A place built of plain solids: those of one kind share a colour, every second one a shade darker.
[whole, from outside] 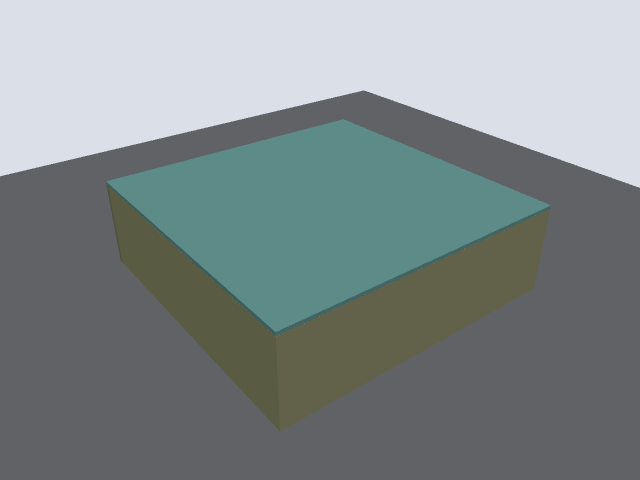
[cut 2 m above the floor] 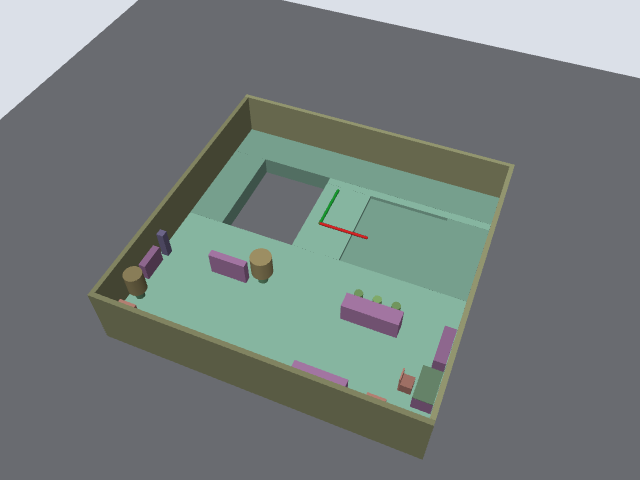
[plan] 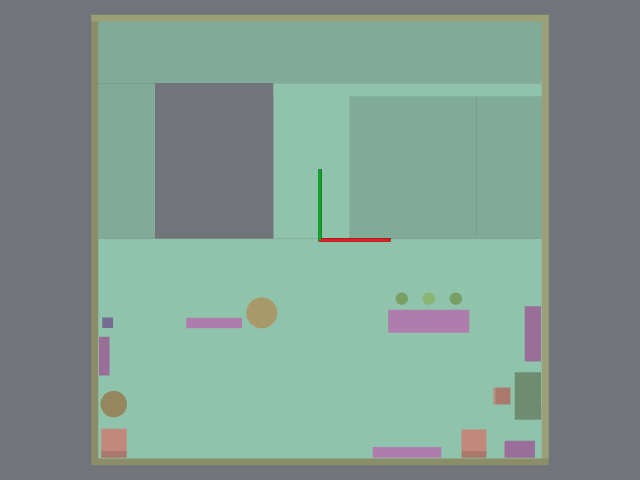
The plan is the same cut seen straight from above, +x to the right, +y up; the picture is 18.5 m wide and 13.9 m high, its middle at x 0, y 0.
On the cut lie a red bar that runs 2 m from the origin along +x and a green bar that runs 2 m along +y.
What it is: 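A home; one open living floor with 2 sunken areas, their rims bare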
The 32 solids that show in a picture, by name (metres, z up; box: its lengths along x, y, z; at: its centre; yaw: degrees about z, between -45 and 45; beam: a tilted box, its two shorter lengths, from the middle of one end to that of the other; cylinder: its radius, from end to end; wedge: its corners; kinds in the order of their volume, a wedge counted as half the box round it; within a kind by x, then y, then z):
{
 "floor_1": {"box": [1.65, 4.5, 0.93], "at": [-5.6, 2.29, 0.41]},
 "floor_2": {"box": [2.2, 4.12, 0.93], "at": [-0.25, 2.1, 0.41]},
 "floor_3": {"box": [12.85, 6.37, 0.93], "at": [0.0, -3.14, 0.41]},
 "floor_4": {"box": [12.85, 1.78, 0.93], "at": [0.0, 5.43, 0.41]},
 "floor_5": {"box": [7.78, 0.38, 0.93], "at": [2.54, 4.35, 0.41]},
 "floor_6": {"box": [3.68, 4.12, 0.75], "at": [2.69, 2.1, 0.33]},
 "floor_7": {"box": [1.9, 4.12, 0.93], "at": [5.48, 2.1, 0.41]},
 "wall_1": {"box": [0.2, 12.65, 3.9], "at": [-6.52, 0.0, 1.9]},
 "wall_2": {"box": [13.25, 0.2, 3.9], "at": [0.0, -6.43, 1.9]},
 "wall_3": {"box": [13.25, 0.2, 3.9], "at": [0.0, 6.43, 1.9]},
 "wall_4": {"box": [0.2, 12.65, 3.9], "at": [6.52, 0.0, 1.9]},
 "roof_1": {"box": [13.25, 13.05, 0.16], "at": [0.0, 0.0, 3.93]},
 "case_1": {"box": [0.31, 1.12, 0.84], "at": [-6.25, -3.36, 1.29]},
 "case_2": {"box": [1.62, 0.31, 1.1], "at": [-3.07, -2.41, 1.42]},
 "case_3": {"box": [1.98, 0.32, 1.88], "at": [2.52, -6.15, 1.81]},
 "case_4": {"box": [2.35, 0.67, 0.92], "at": [3.15, -2.35, 1.33]},
 "case_5": {"box": [0.88, 0.49, 0.5], "at": [5.79, -6.06, 1.13]},
 "case_6": {"box": [0.76, 0.43, 0.7], "at": [6.02, -4.99, 1.23]},
 "case_7": {"box": [0.48, 1.6, 0.77], "at": [6.17, -2.72, 1.26]},
 "bush_1": {"cylinder": 0.38, "from": [-5.97, -4.75, 1.37], "to": [-5.97, -4.75, 2.33]},
 "bush_2": {"cylinder": 0.45, "from": [-1.69, -2.11, 1.44], "to": [-1.69, -2.11, 2.37]},
 "chair_1": {"box": [0.74, 0.2, 0.73], "at": [-5.96, -6.21, 1.24]},
 "chair_2": {"box": [0.74, 0.64, 0.5], "at": [-5.96, -5.79, 1.12]},
 "chair_3": {"box": [0.73, 0.19, 0.77], "at": [4.46, -6.21, 1.26]},
 "chair_4": {"box": [0.73, 0.63, 0.48], "at": [4.46, -5.8, 1.12]},
 "chair_5": {"box": [0.06, 0.5, 0.84], "at": [5.05, -4.52, 1.3]},
 "chair_6": {"box": [0.44, 0.5, 0.46], "at": [5.3, -4.52, 1.11]},
 "stool_1": {"cylinder": 0.18, "from": [2.37, -1.7, 0.88], "to": [2.37, -1.7, 1.55]},
 "stool_2": {"cylinder": 0.18, "from": [3.15, -1.7, 0.88], "to": [3.15, -1.7, 1.55]},
 "stool_3": {"cylinder": 0.18, "from": [3.93, -1.7, 0.88], "to": [3.93, -1.7, 1.55]},
 "totem_1": {"box": [0.31, 0.31, 1.3], "at": [-6.15, -2.4, 1.53]},
 "table_1": {"box": [0.76, 1.37, 0.04], "at": [6.02, -4.52, 1.6]}
}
